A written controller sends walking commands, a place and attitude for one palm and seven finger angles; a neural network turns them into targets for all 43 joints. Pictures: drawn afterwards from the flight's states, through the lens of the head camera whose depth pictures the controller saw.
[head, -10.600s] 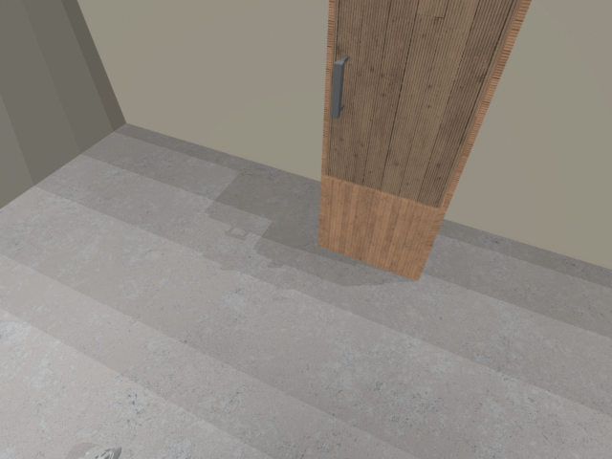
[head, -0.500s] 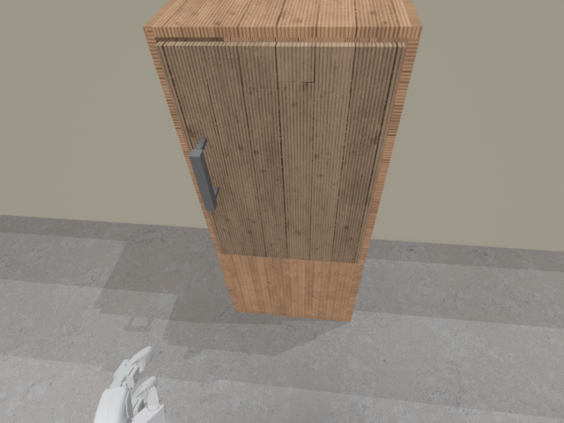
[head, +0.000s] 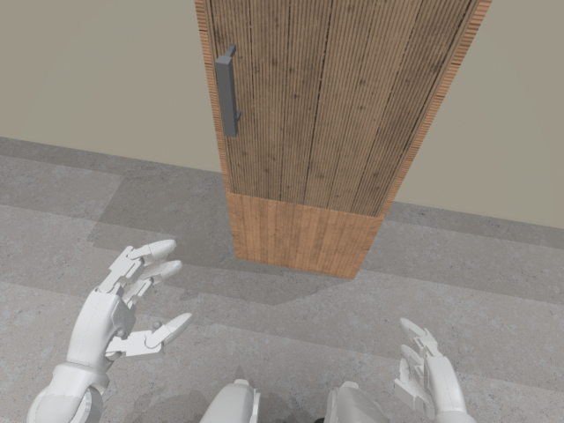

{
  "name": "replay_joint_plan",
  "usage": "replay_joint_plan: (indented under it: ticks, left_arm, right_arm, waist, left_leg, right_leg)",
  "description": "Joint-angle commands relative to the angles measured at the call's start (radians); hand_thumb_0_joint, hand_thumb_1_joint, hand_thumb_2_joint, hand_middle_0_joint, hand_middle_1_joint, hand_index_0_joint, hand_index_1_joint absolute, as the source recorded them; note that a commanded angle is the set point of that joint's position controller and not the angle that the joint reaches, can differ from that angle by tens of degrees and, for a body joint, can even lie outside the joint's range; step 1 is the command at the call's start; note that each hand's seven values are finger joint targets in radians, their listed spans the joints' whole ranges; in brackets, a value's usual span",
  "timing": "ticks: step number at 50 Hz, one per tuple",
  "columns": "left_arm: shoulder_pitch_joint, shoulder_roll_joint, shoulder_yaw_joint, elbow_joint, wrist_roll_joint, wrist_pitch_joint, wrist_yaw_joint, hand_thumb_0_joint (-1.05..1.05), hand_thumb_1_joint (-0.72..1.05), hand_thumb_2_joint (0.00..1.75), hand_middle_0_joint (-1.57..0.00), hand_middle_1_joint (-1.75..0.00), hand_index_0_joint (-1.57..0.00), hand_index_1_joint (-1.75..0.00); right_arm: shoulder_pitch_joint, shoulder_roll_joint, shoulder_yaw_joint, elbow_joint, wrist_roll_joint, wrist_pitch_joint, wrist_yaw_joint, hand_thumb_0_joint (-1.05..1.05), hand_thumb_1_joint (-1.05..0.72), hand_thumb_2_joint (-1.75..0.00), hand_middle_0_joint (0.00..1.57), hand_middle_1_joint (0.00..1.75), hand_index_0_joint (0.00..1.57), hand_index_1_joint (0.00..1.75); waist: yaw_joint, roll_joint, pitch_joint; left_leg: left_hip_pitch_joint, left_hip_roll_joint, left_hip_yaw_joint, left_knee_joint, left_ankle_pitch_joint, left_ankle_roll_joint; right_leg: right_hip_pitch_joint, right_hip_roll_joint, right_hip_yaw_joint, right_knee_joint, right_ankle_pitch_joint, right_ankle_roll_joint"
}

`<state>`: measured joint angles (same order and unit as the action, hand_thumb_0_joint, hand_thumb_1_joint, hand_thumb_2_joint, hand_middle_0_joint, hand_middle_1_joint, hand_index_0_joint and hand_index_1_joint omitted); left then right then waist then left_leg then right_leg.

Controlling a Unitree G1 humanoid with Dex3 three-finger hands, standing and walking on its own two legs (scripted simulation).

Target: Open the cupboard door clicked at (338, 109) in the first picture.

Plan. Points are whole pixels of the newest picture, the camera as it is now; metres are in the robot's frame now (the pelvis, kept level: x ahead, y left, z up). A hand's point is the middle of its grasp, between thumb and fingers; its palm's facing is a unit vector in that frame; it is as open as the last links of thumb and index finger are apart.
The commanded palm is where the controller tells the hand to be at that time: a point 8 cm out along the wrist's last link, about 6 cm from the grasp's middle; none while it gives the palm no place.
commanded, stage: raise the hand with hooked fingers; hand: left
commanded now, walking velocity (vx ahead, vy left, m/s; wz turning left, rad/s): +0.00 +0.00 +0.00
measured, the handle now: (231, 92) +0.63 +0.16 +0.09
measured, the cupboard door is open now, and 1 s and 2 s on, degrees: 0 0 0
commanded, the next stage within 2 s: move the hooked fingers beside the handle in 1.44 s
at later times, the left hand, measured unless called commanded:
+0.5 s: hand (120, 271) +0.28 +0.24 +0.07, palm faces -0.06 -1.00 -0.06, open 12.9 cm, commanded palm +0.26 +0.29 +0.08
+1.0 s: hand (89, 217) +0.33 +0.28 +0.11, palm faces -0.04 -1.00 -0.05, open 14.0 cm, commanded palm +0.30 +0.32 +0.11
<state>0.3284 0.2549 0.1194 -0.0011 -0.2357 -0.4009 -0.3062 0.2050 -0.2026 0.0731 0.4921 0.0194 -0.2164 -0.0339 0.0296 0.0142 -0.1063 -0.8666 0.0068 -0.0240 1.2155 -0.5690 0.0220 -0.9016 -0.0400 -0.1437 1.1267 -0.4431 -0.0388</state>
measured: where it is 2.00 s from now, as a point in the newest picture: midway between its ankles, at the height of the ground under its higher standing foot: outside the picture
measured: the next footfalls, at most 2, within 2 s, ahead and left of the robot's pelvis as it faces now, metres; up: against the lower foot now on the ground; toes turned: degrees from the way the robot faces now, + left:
none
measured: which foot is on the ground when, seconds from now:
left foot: down 0.00-1.00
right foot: down 0.00-1.00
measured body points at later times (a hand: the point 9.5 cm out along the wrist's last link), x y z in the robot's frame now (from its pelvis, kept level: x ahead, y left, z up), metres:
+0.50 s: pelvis +0.02 +0.02 +0.03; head +0.08 +0.04 +0.47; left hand +0.27 +0.29 +0.08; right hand +0.19 -0.24 -0.03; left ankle +0.02 +0.10 -0.64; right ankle +0.07 -0.11 -0.64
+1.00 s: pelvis +0.03 +0.01 +0.04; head +0.10 +0.02 +0.49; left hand +0.32 +0.34 +0.11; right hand +0.18 -0.24 -0.04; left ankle +0.02 +0.10 -0.64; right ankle +0.07 -0.11 -0.64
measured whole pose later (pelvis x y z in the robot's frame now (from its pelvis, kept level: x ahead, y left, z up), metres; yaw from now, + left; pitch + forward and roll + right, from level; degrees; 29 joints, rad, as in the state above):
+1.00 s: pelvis +0.03 +0.01 +0.04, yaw -1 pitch +11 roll -2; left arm -0.05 0.45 0.44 0.44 -0.36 -0.27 -0.56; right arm 0.28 -0.29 0.06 0.55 0.03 -0.21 -0.06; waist -0.01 0.02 -0.08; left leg -0.66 0.01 0.01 0.96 -0.50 0.03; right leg -0.70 -0.02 -0.11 0.88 -0.38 -0.02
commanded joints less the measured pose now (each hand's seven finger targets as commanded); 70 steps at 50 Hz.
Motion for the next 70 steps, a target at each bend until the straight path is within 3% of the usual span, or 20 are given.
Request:
replay_joint_plan:
  ticks: [1, 3, 5, 8, 10, 16, 18, 27, 29, 33, 35, 37, 45, 47, 49, 51, 56, 63, 66, 70]
  left_arm:
    - [-0.069, 0.131, 0.116, -0.17, -0.05, 0.046, -0.041, 0.0, 0.11, 0.56, -0.26, -0.81, -0.26, -0.81]
    - [-0.047, 0.14, 0.152, -0.189, -0.065, 0.063, -0.023, 0.0, 0.06, 0.54, -0.26, -0.84, -0.26, -0.84]
    - [-0.04, 0.137, 0.165, -0.162, -0.073, 0.06, -0.004, 0.0, 0.01, 0.52, -0.26, -0.87, -0.26, -0.87]
    - [-0.081, 0.137, 0.161, -0.149, -0.057, 0.022, 0.014, 0.0, -0.06, 0.49, -0.27, -0.92, -0.27, -0.92]
    - [-0.108, 0.154, 0.171, -0.116, -0.058, 0.006, 0.011, 0.0, -0.1, 0.47, -0.27, -0.94, -0.27, -0.94]
    - [-0.153, 0.206, 0.212, -0.122, -0.073, -0.016, -0.03, 0.0, -0.24, 0.41, -0.28, -1.03, -0.28, -1.03]
    - [-0.17, 0.2, 0.204, -0.117, -0.076, -0.013, -0.04, 0.0, -0.29, 0.39, -0.29, -1.07, -0.29, -1.07]
    - [-0.276, 0.274, 0.274, -0.028, -0.098, 0.031, -0.097, 0.0, -0.5, 0.3, -0.3, -1.2, -0.3, -1.2]
    - [-0.301, 0.283, 0.285, 0.003, -0.105, 0.042, -0.112, 0.0, -0.5, 0.3, -0.3, -1.2, -0.3, -1.2]
    - [-0.352, 0.324, 0.326, 0.048, -0.122, 0.054, -0.149, 0.0, -0.5, 0.3, -0.3, -1.2, -0.3, -1.2]
    - [-0.392, 0.337, 0.332, 0.086, -0.126, 0.061, -0.167, 0.0, -0.5, 0.3, -0.3, -1.2, -0.3, -1.2]
    - [-0.424, 0.355, 0.346, 0.102, -0.127, 0.063, -0.186, 0.0, -0.5, 0.3, -0.3, -1.2, -0.3, -1.2]
    - [-0.541, 0.443, 0.417, 0.228, -0.154, 0.069, -0.247, 0.0, -0.5, 0.3, -0.3, -1.2, -0.3, -1.2]
    - [-0.558, 0.463, 0.431, 0.248, -0.152, 0.065, -0.261, 0.0, -0.5, 0.3, -0.3, -1.2, -0.3, -1.2]
    - [-0.526, 0.417, 0.397, 0.267, -0.154, 0.065, -0.272, 0.0, -0.5, 0.3, -0.3, -1.2, -0.3, -1.2]
    - [-0.52, 0.414, 0.393, 0.273, -0.158, 0.063, -0.284, 0.0, -0.5, 0.3, -0.3, -1.2, -0.3, -1.2]
    - [-0.527, 0.461, 0.437, 0.258, -0.156, 0.049, -0.266, 0.0, -0.5, 0.3, -0.3, -1.2, -0.3, -1.2]
    - [-0.537, 0.45, 0.422, 0.241, -0.144, 0.027, -0.246, 0.0, -0.5, 0.3, -0.3, -1.2, -0.3, -1.2]
    - [-0.54, 0.455, 0.43, 0.254, -0.151, 0.027, -0.251, 0.0, -0.5, 0.3, -0.3, -1.2, -0.3, -1.2]
    - [-0.562, 0.443, 0.412, 0.26, -0.154, 0.03, -0.259, 0.0, -0.5, 0.3, -0.3, -1.2, -0.3, -1.2]
  right_arm:
    - [-0.034, -0.179, -0.093, -0.156, 0.019, -0.065, -0.031, 0.0, -0.9, -0.9, 0.2, 0.3, 0.2, 0.3]
    - [-0.033, -0.168, -0.096, -0.151, 0.018, -0.069, -0.03, 0.0, -0.9, -0.9, 0.2, 0.3, 0.2, 0.3]
    - [-0.04, -0.164, -0.092, -0.144, 0.01, -0.071, -0.029, 0.0, -0.9, -0.9, 0.2, 0.3, 0.2, 0.3]
    - [-0.014, -0.176, -0.097, -0.132, 0.008, -0.078, -0.026, 0.0, -0.9, -0.9, 0.2, 0.3, 0.2, 0.3]
    - [-0.007, -0.189, -0.098, -0.132, 0.006, -0.081, -0.026, 0.0, -0.9, -0.9, 0.2, 0.3, 0.2, 0.3]
    - [0.032, -0.209, -0.107, -0.122, 0.013, -0.09, -0.031, 0.0, -0.9, -0.9, 0.2, 0.3, 0.2, 0.3]
    - [0.035, -0.21, -0.106, -0.118, 0.016, -0.088, -0.031, 0.0, -0.9, -0.9, 0.2, 0.3, 0.2, 0.3]
    - [0.05, -0.22, -0.099, -0.1, 0.016, -0.072, -0.035, 0.0, -0.9, -0.9, 0.2, 0.3, 0.2, 0.3]
    - [0.046, -0.221, -0.096, -0.099, 0.016, -0.068, -0.036, 0.0, -0.9, -0.9, 0.2, 0.3, 0.2, 0.3]
    - [0.046, -0.222, -0.09, -0.093, 0.015, -0.063, -0.037, 0.0, -0.9, -0.9, 0.2, 0.3, 0.2, 0.3]
    - [0.049, -0.227, -0.088, -0.086, 0.013, -0.06, -0.039, 0.0, -0.9, -0.9, 0.2, 0.3, 0.2, 0.3]
    - [0.058, -0.228, -0.09, -0.079, 0.014, -0.057, -0.039, 0.0, -0.9, -0.9, 0.2, 0.3, 0.2, 0.3]
    - [0.058, -0.239, -0.084, -0.073, 0.014, -0.043, -0.044, 0.0, -0.9, -0.9, 0.2, 0.3, 0.2, 0.3]
    - [0.066, -0.24, -0.085, -0.07, 0.015, -0.04, -0.045, 0.0, -0.9, -0.9, 0.2, 0.3, 0.2, 0.3]
    - [0.069, -0.238, -0.088, -0.076, 0.017, -0.041, -0.042, 0.0, -0.9, -0.9, 0.2, 0.3, 0.2, 0.3]
    - [0.072, -0.24, -0.089, -0.08, 0.017, -0.041, -0.034, 0.0, -0.9, -0.9, 0.2, 0.3, 0.2, 0.3]
    - [0.077, -0.243, -0.093, -0.09, 0.012, -0.035, -0.027, 0.0, -0.9, -0.9, 0.2, 0.3, 0.2, 0.3]
    - [0.076, -0.233, -0.091, -0.091, 0.015, -0.035, -0.035, 0.0, -0.9, -0.9, 0.2, 0.3, 0.2, 0.3]
    - [0.076, -0.235, -0.088, -0.086, 0.014, -0.036, -0.038, 0.0, -0.9, -0.9, 0.2, 0.3, 0.2, 0.3]
    - [0.07, -0.236, -0.086, -0.084, 0.015, -0.041, -0.042, 0.0, -0.9, -0.9, 0.2, 0.3, 0.2, 0.3]
  waist:
    - [-0.023, 0.042, -0.261]
    - [-0.013, 0.009, -0.283]
    - [-0.008, -0.014, -0.226]
    - [-0.029, 0.015, -0.176]
    - [-0.034, -0.012, -0.152]
    - [-0.038, 0.044, -0.217]
    - [-0.04, 0.078, -0.206]
    - [-0.042, 0.097, -0.219]
    - [-0.045, 0.067, -0.21]
    - [-0.038, 0.087, -0.239]
    - [-0.044, 0.075, -0.222]
    - [-0.047, 0.075, -0.251]
    - [-0.042, 0.072, -0.227]
    - [-0.04, 0.073, -0.25]
    - [-0.042, 0.055, -0.241]
    - [-0.039, 0.058, -0.24]
    - [-0.032, 0.065, -0.239]
    - [-0.039, 0.099, -0.229]
    - [-0.044, 0.059, -0.234]
    - [-0.048, 0.073, -0.213]
  left_leg:
    - [0.084, -0.022, -0.038, -0.305, 0.182, -0.003]
    - [0.103, -0.019, -0.036, -0.324, 0.229, -0.006]
    - [0.095, -0.016, -0.045, -0.341, 0.246, -0.01]
    - [0.096, -0.014, -0.038, -0.353, 0.197, -0.013]
    - [0.083, -0.015, -0.041, -0.358, 0.166, -0.011]
    - [0.164, -0.012, -0.037, -0.367, 0.27, -0.016]
    - [0.188, -0.009, -0.038, -0.375, 0.305, -0.021]
    - [0.255, -0.003, -0.038, -0.382, 0.44, -0.03]
    - [0.248, -0.003, -0.037, -0.388, 0.425, -0.029]
    - [0.274, -0.003, -0.036, -0.391, 0.48, -0.03]
    - [0.276, -0.001, -0.038, -0.388, 0.504, -0.03]
    - [0.297, 0.0, -0.035, -0.391, 0.523, -0.03]
    - [0.268, -0.009, -0.023, -0.411, 0.445, -0.018]
    - [0.277, -0.007, -0.021, -0.419, 0.462, -0.017]
    - [0.282, -0.006, -0.02, -0.424, 0.462, -0.013]
    - [0.281, -0.007, -0.018, -0.423, 0.474, -0.013]
    - [0.265, -0.011, -0.011, -0.429, 0.443, -0.011]
    - [0.264, -0.012, -0.004, -0.435, 0.399, -0.007]
    - [0.255, -0.011, -0.006, -0.431, 0.388, -0.003]
    - [0.249, -0.012, -0.006, -0.429, 0.373, -0.003]
  right_leg:
    - [0.269, 0.042, 0.095, -0.224, -0.002, 0.009]
    - [0.309, 0.04, 0.084, -0.232, 0.036, 0.013]
    - [0.299, 0.047, 0.067, -0.228, 0.048, 0.005]
    - [0.247, 0.041, 0.066, -0.239, 0.001, 0.009]
    - [0.239, 0.043, 0.069, -0.246, -0.029, 0.008]
    - [0.287, 0.044, 0.069, -0.249, 0.079, 0.005]
    - [0.291, 0.044, 0.065, -0.253, 0.109, 0.005]
    - [0.337, 0.052, 0.061, -0.265, 0.235, 0.006]
    - [0.344, 0.052, 0.06, -0.274, 0.232, 0.008]
    - [0.376, 0.053, 0.065, -0.279, 0.28, 0.004]
    - [0.373, 0.059, 0.065, -0.281, 0.299, 0.002]
    - [0.383, 0.055, 0.067, -0.286, 0.314, 0.007]
    - [0.414, 0.057, 0.087, -0.32, 0.276, -0.002]
    - [0.437, 0.053, 0.091, -0.325, 0.292, 0.001]
    - [0.429, 0.051, 0.088, -0.332, 0.292, 0.003]
    - [0.437, 0.054, 0.092, -0.331, 0.305, 0.0]
    - [0.444, 0.054, 0.099, -0.334, 0.281, -0.001]
    - [0.439, 0.05, 0.11, -0.345, 0.249, 0.002]
    - [0.453, 0.051, 0.116, -0.35, 0.247, 0.004]
    - [0.44, 0.051, 0.118, -0.351, 0.235, 0.002]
